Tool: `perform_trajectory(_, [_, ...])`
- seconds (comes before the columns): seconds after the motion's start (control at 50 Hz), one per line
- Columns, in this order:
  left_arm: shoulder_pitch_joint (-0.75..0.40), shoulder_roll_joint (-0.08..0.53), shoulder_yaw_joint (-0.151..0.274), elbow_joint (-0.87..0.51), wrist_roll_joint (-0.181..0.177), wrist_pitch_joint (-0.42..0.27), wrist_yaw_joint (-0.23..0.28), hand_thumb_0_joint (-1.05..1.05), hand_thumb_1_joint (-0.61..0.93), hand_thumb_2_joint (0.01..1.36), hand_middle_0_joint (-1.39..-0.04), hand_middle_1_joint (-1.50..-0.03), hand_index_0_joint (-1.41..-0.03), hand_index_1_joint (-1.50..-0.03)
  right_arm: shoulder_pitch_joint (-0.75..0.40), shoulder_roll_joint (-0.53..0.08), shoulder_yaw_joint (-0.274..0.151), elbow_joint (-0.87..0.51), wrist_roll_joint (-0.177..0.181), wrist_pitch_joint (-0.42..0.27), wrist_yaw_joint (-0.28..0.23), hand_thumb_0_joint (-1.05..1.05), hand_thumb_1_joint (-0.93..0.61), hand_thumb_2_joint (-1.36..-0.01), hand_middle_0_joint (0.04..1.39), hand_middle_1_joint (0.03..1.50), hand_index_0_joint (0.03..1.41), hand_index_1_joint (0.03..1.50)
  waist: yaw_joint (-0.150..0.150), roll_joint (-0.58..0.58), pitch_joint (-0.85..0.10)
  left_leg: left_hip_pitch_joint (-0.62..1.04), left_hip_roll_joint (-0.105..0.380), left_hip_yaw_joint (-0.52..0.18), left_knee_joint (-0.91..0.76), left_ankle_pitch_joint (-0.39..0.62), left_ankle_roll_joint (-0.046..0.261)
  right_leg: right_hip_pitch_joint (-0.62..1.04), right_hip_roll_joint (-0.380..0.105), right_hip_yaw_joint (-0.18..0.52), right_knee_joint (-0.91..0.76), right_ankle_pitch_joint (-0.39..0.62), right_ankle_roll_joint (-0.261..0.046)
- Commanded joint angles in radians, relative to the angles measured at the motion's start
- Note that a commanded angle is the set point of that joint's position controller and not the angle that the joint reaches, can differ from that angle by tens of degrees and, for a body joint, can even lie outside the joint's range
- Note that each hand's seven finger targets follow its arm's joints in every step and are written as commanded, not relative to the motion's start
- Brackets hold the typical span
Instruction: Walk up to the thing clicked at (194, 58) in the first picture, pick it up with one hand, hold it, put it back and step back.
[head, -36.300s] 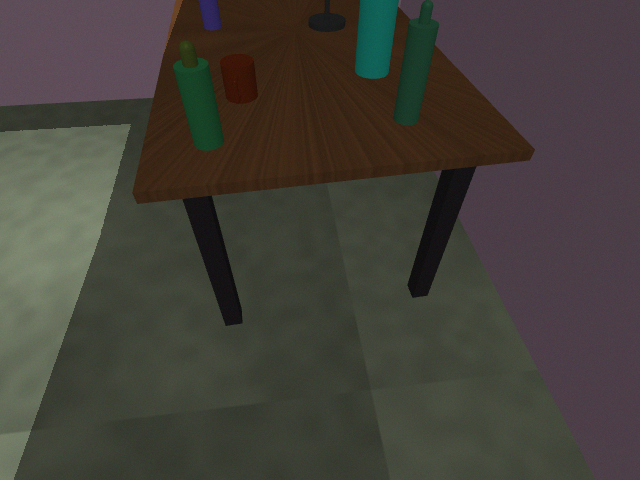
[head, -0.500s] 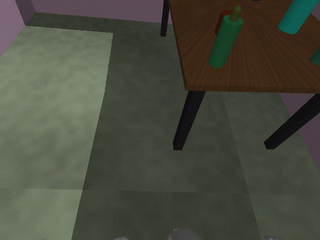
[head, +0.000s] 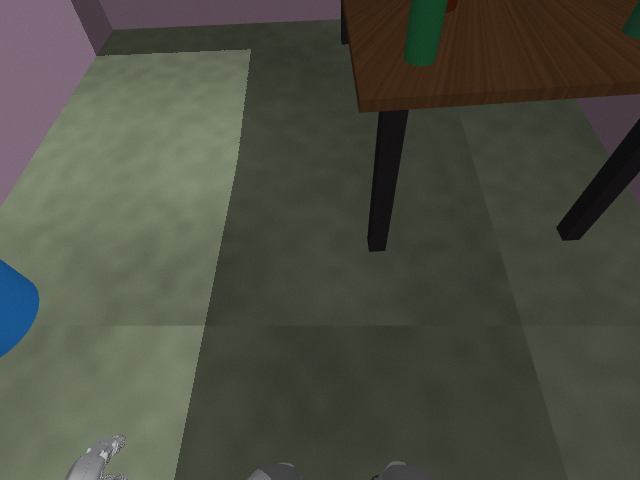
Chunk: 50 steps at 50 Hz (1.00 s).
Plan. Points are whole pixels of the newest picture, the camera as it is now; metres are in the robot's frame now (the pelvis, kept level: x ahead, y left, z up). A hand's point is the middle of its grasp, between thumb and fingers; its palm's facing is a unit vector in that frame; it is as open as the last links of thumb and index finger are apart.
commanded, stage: step back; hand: right
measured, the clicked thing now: (428, 2) +0.96 -0.20 +0.08
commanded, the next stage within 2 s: stand in 1.54 s
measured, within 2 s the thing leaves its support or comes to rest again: neither
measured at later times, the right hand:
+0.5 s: hand out of the picture -0.04 -0.27 -0.14, palm faces -0.01 +0.94 -0.35, open 7.4 cm
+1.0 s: hand out of the picture -0.09 -0.26 -0.14, palm faces -0.02 +0.93 -0.37, open 7.4 cm
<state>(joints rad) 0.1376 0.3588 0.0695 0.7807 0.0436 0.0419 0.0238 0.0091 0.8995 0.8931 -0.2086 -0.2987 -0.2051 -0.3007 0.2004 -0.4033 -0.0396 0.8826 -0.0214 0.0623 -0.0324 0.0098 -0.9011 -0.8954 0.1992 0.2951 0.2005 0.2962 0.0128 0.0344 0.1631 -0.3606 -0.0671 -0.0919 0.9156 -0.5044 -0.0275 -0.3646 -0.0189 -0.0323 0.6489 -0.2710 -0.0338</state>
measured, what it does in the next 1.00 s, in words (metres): walks backwards: left foot, then right foot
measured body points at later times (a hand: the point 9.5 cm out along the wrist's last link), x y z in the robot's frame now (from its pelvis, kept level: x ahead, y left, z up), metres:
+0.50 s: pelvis -0.15 -0.01 +0.00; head -0.13 -0.03 +0.45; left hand -0.10 +0.31 -0.11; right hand -0.03 -0.32 -0.12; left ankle -0.08 +0.12 -0.70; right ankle -0.18 -0.12 -0.72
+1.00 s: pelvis -0.16 +0.00 +0.00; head -0.15 +0.01 +0.45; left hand -0.09 +0.33 -0.12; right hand -0.09 -0.31 -0.11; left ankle -0.14 +0.15 -0.72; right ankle -0.12 -0.12 -0.72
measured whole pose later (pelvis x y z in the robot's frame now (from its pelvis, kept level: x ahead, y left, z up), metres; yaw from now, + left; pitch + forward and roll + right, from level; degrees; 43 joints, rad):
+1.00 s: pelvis -0.16 +0.00 +0.00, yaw +0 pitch -3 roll +1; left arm 0.21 0.41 0.06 0.98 0.03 -0.01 -0.02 0.01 0.90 0.89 -0.20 -0.30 -0.20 -0.30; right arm 0.22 -0.36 -0.05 0.95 -0.05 -0.01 0.02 0.01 -0.90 -0.89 0.20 0.30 0.20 0.30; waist -0.01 -0.03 0.06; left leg -0.23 0.02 -0.02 0.57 -0.29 -0.02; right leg -0.30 -0.02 -0.01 0.63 -0.39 -0.02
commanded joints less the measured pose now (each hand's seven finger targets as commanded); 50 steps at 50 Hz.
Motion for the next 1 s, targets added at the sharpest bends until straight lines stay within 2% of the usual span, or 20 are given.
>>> perform_trajectory(0.0, [0.025, 0.267, 0.071, -0.071, -0.014, -0.007, 0.024, 0.000, 0.900, 0.900, -0.200, -0.300, -0.200, -0.300, 0.047, -0.159, -0.059, -0.076, -0.005, -0.039, 0.001, 0.000, -0.900, -0.900, 0.200, 0.300, 0.200, 0.300, 0.029, -0.241, -0.262, -0.005, 0.040, 0.058, -0.242, 0.032, 0.024, 0.307, -0.271, 0.280, -0.093, 0.508, -0.162])
perform_trajectory(0.04, [-0.029, 0.272, 0.062, -0.083, -0.026, 0.000, 0.019, 0.000, 0.900, 0.900, -0.200, -0.300, -0.200, -0.300, 0.122, -0.167, -0.070, -0.046, -0.006, -0.038, 0.006, 0.000, -0.900, -0.900, 0.200, 0.300, 0.200, 0.300, -0.024, -0.193, -0.303, 0.126, 0.041, 0.083, -0.474, 0.245, 0.051, 0.252, -0.242, 0.242, -0.019, 0.417, -0.111])
perform_trajectory(0.06, [-0.015, 0.247, 0.047, -0.083, -0.028, 0.002, 0.016, 0.000, 0.900, 0.900, -0.200, -0.300, -0.200, -0.300, 0.103, -0.204, -0.083, -0.046, -0.011, -0.034, 0.007, 0.000, -0.900, -0.900, 0.200, 0.300, 0.200, 0.300, -0.018, -0.096, -0.288, 0.177, 0.118, -0.040, -0.502, 0.361, 0.092, 0.136, -0.178, 0.206, 0.037, 0.271, -0.056])
perform_trajectory(0.1, [-0.076, 0.226, 0.046, -0.095, -0.039, -0.001, 0.026, 0.000, 0.900, 0.900, -0.200, -0.300, -0.200, -0.300, 0.006, -0.340, -0.102, -0.088, -0.020, -0.025, 0.023, 0.000, -0.900, -0.900, 0.200, 0.300, 0.200, 0.300, -0.040, 0.242, -0.236, 0.113, 0.431, -0.386, -0.576, 0.568, 0.319, -0.064, 0.067, 0.015, 0.363, -0.361, 0.022])
perform_trajectory(0.12, [-0.084, 0.242, 0.057, -0.079, -0.023, 0.001, 0.032, 0.000, 0.900, 0.900, -0.200, -0.300, -0.200, -0.300, -0.038, -0.347, -0.104, -0.103, -0.029, -0.029, 0.022, 0.000, -0.900, -0.900, 0.200, 0.300, 0.200, 0.300, -0.046, 0.227, -0.184, -0.019, 0.479, -0.449, -0.603, 0.558, 0.368, -0.015, 0.058, 0.120, 0.514, -0.426, 0.030])
perform_trajectory(0.2, [0.015, 0.222, 0.054, -0.009, -0.042, 0.002, 0.015, 0.000, 0.900, 0.900, -0.200, -0.300, -0.200, -0.300, -0.115, -0.204, -0.061, -0.128, -0.032, -0.029, 0.013, 0.000, -0.900, -0.900, 0.200, 0.300, 0.200, 0.300, 0.022, 0.083, -0.134, 0.036, 0.281, -0.130, -0.500, 0.691, 0.246, -0.066, 0.113, 0.157, 0.611, -0.261, 0.023])
perform_trajectory(0.32, [0.071, 0.195, 0.028, 0.039, -0.032, -0.057, 0.008, 0.000, 0.900, 0.900, -0.200, -0.300, -0.200, -0.300, -0.059, -0.199, -0.074, -0.098, -0.023, -0.023, 0.033, 0.000, -0.900, -0.900, 0.200, 0.300, 0.200, 0.300, -0.042, 0.165, -0.224, 0.289, 0.265, -0.135, -0.484, 0.189, 0.233, 0.018, 0.033, 0.057, -0.054, -0.249, 0.051])
perform_trajectory(0.36, [0.168, 0.179, 0.030, 0.105, -0.023, -0.080, 0.015, 0.000, 0.900, 0.900, -0.200, -0.300, -0.200, -0.300, -0.081, -0.214, -0.077, -0.091, -0.019, -0.005, 0.039, 0.000, -0.900, -0.900, 0.200, 0.300, 0.200, 0.300, 0.008, 0.132, -0.244, 0.210, 0.246, -0.082, -0.374, 0.191, 0.191, 0.200, 0.047, 0.019, -0.390, -0.052, 0.028])
perform_trajectory(0.4, [0.150, 0.282, 0.063, 0.119, 0.009, -0.096, 0.021, 0.000, 0.900, 0.900, -0.200, -0.300, -0.200, -0.300, -0.046, -0.121, -0.046, -0.087, -0.011, -0.009, 0.043, 0.000, -0.900, -0.900, 0.200, 0.300, 0.200, 0.300, 0.007, -0.104, -0.182, -0.142, 0.100, -0.004, -0.151, 0.038, 0.090, 0.370, -0.119, 0.380, -0.386, -0.144, -0.027])
perform_trajectory(0.42, [0.065, 0.354, 0.082, 0.082, 0.017, -0.094, 0.022, 0.000, 0.900, 0.900, -0.200, -0.300, -0.200, -0.300, -0.065, -0.126, -0.050, -0.098, -0.021, -0.010, 0.039, 0.000, -0.900, -0.900, 0.200, 0.300, 0.200, 0.300, 0.014, -0.149, -0.121, -0.248, 0.033, -0.030, -0.077, -0.034, 0.037, 0.210, -0.289, 0.554, -0.418, -0.389, -0.114])
perform_trajectory(0.44, [0.015, 0.411, 0.089, 0.066, 0.020, -0.091, 0.024, 0.000, 0.900, 0.900, -0.200, -0.300, -0.200, -0.300, -0.130, -0.194, -0.074, -0.093, -0.022, -0.010, 0.030, 0.000, -0.900, -0.900, 0.200, 0.300, 0.200, 0.300, 0.050, -0.202, -0.046, -0.120, 0.097, -0.118, 0.038, -0.042, 0.024, -0.054, -0.421, 0.679, -0.449, -0.466, -0.224])
perform_trajectory(0.52, [-0.027, 0.258, 0.057, 0.082, -0.003, -0.105, 0.014, 0.000, 0.900, 0.900, -0.200, -0.300, -0.200, -0.300, -0.051, -0.164, -0.063, -0.026, 0.005, -0.036, 0.044, 0.000, -0.900, -0.900, 0.200, 0.300, 0.200, 0.300, -0.012, -0.116, -0.050, -0.100, 0.028, -0.083, 0.017, 0.110, 0.016, 0.103, -0.187, 0.265, -0.319, -0.010, -0.117])
perform_trajectory(0.6, [0.101, 0.282, 0.067, 0.109, 0.002, -0.101, -0.002, 0.000, 0.900, 0.900, -0.200, -0.300, -0.200, -0.300, -0.110, -0.143, -0.046, -0.044, -0.012, -0.059, 0.050, 0.000, -0.900, -0.900, 0.200, 0.300, 0.200, 0.300, 0.069, -0.215, -0.071, -0.131, 0.055, 0.018, -0.208, 0.067, 0.013, 0.265, -0.189, 0.256, -0.295, -0.014, -0.110])
perform_trajectory(0.68, [0.047, 0.292, 0.051, 0.089, -0.008, -0.075, -0.014, 0.000, 0.900, 0.900, -0.200, -0.300, -0.200, -0.300, -0.027, -0.145, -0.063, 0.001, -0.012, -0.086, 0.047, 0.000, -0.900, -0.900, 0.200, 0.300, 0.200, 0.300, 0.008, -0.220, -0.110, 0.136, 0.030, 0.122, -0.463, 0.165, 0.027, 0.130, -0.184, 0.181, -0.195, 0.031, -0.100])
perform_trajectory(0.72, [0.066, 0.204, 0.021, 0.076, -0.010, -0.072, -0.019, 0.000, 0.900, 0.900, -0.200, -0.300, -0.200, -0.300, 0.069, -0.185, -0.089, 0.038, -0.019, -0.099, 0.035, 0.000, -0.900, -0.900, 0.200, 0.300, 0.200, 0.300, -0.030, -0.040, -0.196, 0.374, 0.129, -0.058, -0.563, 0.178, 0.068, -0.004, -0.097, 0.093, 0.063, 0.057, -0.048])
perform_trajectory(0.74, [0.044, 0.145, 0.000, 0.061, -0.027, -0.072, -0.022, 0.000, 0.900, 0.900, -0.200, -0.300, -0.200, -0.300, 0.082, -0.262, -0.101, 0.033, -0.025, -0.105, 0.032, 0.000, -0.900, -0.900, 0.200, 0.300, 0.200, 0.300, -0.039, 0.176, -0.209, 0.407, 0.341, -0.418, -0.657, 0.009, 0.167, -0.193, 0.036, -0.003, 0.232, -0.204, 0.005])
perform_trajectory(0.78, [-0.009, 0.273, 0.035, 0.074, -0.018, -0.067, -0.015, 0.000, 0.900, 0.900, -0.200, -0.300, -0.200, -0.300, 0.061, -0.328, -0.118, 0.028, -0.019, -0.098, 0.035, 0.000, -0.900, -0.900, 0.200, 0.300, 0.200, 0.300, -0.053, 0.110, -0.101, 0.155, 0.432, -0.496, -0.715, -0.271, 0.298, -0.144, -0.024, 0.094, 0.324, -0.351, -0.007])
perform_trajectory(0.84, [0.062, 0.238, 0.031, 0.110, -0.022, -0.076, -0.032, 0.000, 0.900, 0.900, -0.200, -0.300, -0.200, -0.300, -0.024, -0.225, -0.083, -0.003, -0.025, -0.104, 0.033, 0.000, -0.900, -0.900, 0.200, 0.300, 0.200, 0.300, -0.008, 0.106, -0.066, 0.146, 0.297, -0.246, -0.653, -0.045, 0.213, -0.120, -0.044, 0.084, 0.205, -0.230, 0.002])
perform_trajectory(0.92, [0.066, 0.202, 0.032, 0.130, -0.022, -0.081, -0.036, 0.000, 0.900, 0.900, -0.200, -0.300, -0.200, -0.300, -0.031, -0.215, -0.082, 0.001, -0.022, -0.096, 0.036, 0.000, -0.900, -0.900, 0.200, 0.300, 0.200, 0.300, -0.019, 0.171, -0.100, 0.072, 0.251, -0.148, -0.600, 0.088, 0.191, 0.058, 0.003, 0.016, 0.002, -0.158, 0.019])
perform_trajectory(0.98, [0.146, 0.203, 0.039, 0.188, -0.015, -0.091, -0.016, 0.000, 0.900, 0.900, -0.200, -0.300, -0.200, -0.300, -0.117, -0.153, -0.054, -0.019, -0.001, -0.073, 0.036, 0.000, -0.900, -0.900, 0.200, 0.300, 0.200, 0.300, 0.059, 0.102, -0.143, -0.079, 0.190, -0.043, -0.419, 0.094, 0.117, 0.322, 0.031, -0.006, -0.234, 0.042, 0.017])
